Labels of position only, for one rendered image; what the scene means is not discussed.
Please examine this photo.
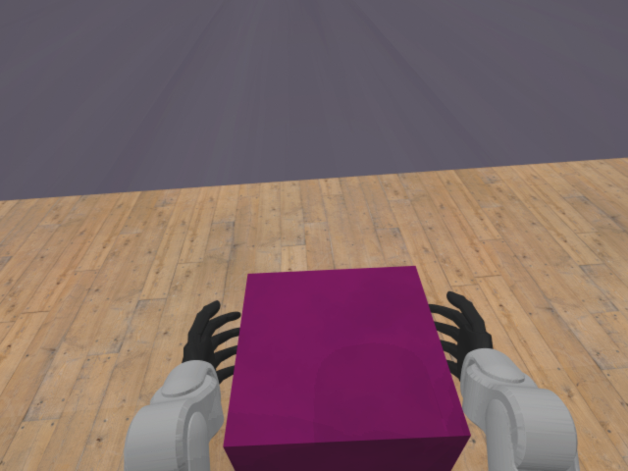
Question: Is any robot left hand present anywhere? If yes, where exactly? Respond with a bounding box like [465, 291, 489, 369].
[182, 300, 241, 385]

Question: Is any right robot forearm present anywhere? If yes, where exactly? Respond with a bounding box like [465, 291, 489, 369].
[460, 348, 580, 471]

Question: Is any carton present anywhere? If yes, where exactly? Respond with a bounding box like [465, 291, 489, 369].
[223, 266, 471, 471]

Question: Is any robot right hand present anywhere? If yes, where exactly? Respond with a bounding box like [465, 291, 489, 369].
[429, 291, 493, 382]

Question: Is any left robot forearm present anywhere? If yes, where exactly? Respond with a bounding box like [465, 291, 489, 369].
[124, 360, 224, 471]

